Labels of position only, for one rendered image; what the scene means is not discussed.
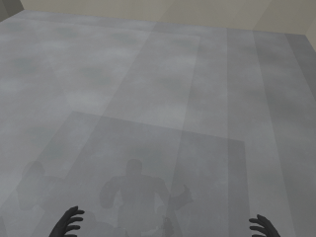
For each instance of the left robot hand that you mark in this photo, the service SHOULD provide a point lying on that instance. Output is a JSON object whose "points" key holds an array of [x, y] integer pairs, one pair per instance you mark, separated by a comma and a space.
{"points": [[61, 227]]}

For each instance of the right robot hand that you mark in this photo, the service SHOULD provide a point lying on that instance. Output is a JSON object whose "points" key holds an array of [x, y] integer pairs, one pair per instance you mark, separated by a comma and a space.
{"points": [[267, 229]]}

